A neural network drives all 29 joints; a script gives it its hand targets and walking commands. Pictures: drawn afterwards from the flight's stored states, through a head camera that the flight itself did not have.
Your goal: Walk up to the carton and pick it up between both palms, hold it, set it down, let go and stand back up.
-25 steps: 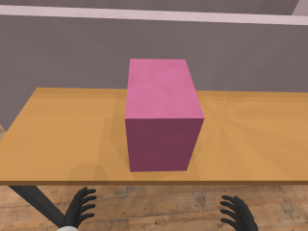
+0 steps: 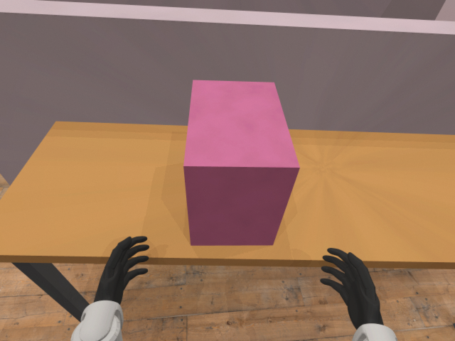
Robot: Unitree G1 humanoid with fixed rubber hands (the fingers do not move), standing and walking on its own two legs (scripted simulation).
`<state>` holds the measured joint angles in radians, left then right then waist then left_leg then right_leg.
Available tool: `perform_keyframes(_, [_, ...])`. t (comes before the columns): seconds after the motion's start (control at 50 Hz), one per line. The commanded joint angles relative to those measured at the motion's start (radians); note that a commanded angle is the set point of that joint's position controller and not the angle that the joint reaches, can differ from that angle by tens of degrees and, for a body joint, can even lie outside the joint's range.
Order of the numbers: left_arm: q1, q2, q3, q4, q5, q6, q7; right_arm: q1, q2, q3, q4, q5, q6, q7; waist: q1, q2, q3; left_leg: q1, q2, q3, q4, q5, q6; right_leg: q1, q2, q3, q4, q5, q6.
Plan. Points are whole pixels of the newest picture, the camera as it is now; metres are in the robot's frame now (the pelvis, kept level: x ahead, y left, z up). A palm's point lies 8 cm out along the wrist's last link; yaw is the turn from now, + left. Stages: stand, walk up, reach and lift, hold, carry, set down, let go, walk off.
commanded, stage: reach and lift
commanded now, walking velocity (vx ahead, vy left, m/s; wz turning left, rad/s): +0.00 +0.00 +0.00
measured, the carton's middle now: (233, 162) +0.47 +0.04 +0.06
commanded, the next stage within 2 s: none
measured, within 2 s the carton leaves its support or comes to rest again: neither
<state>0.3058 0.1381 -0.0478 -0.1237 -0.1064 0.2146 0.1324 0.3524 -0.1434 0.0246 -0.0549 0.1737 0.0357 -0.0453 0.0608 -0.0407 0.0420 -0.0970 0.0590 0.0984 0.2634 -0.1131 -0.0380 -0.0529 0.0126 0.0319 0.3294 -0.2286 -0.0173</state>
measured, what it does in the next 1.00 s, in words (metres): stands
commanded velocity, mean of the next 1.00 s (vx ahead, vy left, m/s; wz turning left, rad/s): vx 0.00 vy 0.00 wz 0.00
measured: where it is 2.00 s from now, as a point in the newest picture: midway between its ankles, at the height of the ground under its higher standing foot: outside the picture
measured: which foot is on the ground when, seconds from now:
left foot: down 0.00-1.00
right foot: down 0.00-1.00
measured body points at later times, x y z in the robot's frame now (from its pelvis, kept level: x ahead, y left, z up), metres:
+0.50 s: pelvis -0.01 +0.00 +0.00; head +0.01 +0.01 +0.45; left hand +0.29 +0.20 +0.08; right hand +0.31 -0.19 +0.07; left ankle +0.02 +0.14 -0.75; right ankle -0.03 -0.11 -0.75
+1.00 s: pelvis -0.01 -0.01 +0.00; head +0.01 +0.00 +0.45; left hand +0.36 +0.20 +0.12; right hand +0.38 -0.18 +0.13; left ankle +0.02 +0.14 -0.75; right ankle -0.03 -0.11 -0.75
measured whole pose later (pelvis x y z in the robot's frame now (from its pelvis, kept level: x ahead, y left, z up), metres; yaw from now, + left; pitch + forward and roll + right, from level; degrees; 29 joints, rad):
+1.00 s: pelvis -0.01 -0.01 +0.00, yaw +0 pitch +2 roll +0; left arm -0.46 0.17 0.18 0.07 -0.11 0.67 0.12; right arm -0.52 -0.33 0.11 0.35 0.40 0.31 -0.14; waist 0.01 -0.03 0.00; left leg -0.24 0.07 0.07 0.31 -0.11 -0.05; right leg -0.19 0.04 0.03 0.36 -0.21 -0.03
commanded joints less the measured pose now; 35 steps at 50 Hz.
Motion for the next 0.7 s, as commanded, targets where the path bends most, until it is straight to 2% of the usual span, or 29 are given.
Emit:
perform_keyframes(0.0, [-0.183, 0.044, 0.032, -0.236, -0.004, -0.046, 0.009, -0.183, -0.089, -0.052, -0.205, 0.013, -0.053, -0.01, -0.001, 0.021, -0.124, 0.256, -0.058, -0.046, 0.026, 0.11, 0.024, -0.261, 0.009, 0.018, -0.109, 0.099, 0.015])
perform_keyframes(0.18, [-0.38, 0.034, 0.074, -0.262, -0.016, 0.083, 0.016, -0.387, -0.155, -0.063, -0.159, 0.056, 0.012, -0.029, -0.023, 0.029, -0.157, 0.289, -0.051, -0.057, 0.027, 0.134, 0.022, -0.256, 0.021, 0.012, -0.099, 0.138, 0.017])
perform_keyframes(0.32, [-0.525, 0.024, 0.125, -0.26, -0.022, 0.197, 0.01, -0.568, -0.209, -0.058, -0.114, 0.097, 0.066, -0.04, -0.022, 0.023, -0.239, 0.307, -0.051, -0.051, 0.036, 0.189, 0.024, -0.23, 0.031, -0.004, -0.078, 0.243, 0.026])
perform_keyframes(0.54, [-0.702, 0.047, 0.198, -0.269, -0.01, 0.303, -0.015, -0.828, -0.277, -0.023, -0.06, 0.163, 0.113, -0.074, -0.029, -0.001, -0.395, 0.287, -0.064, -0.038, 0.051, 0.237, 0.033, -0.142, 0.042, -0.009, -0.04, 0.425, 0.057])
perform_keyframes(0.68, [-0.851, 0.088, 0.23, -0.216, -0.005, 0.358, -0.024, -0.991, -0.302, -0.009, 0.013, 0.187, 0.16, -0.096, -0.043, -0.001, -0.454, 0.242, -0.068, -0.037, 0.06, 0.217, 0.038, -0.129, 0.038, -0.005, -0.018, 0.456, 0.07])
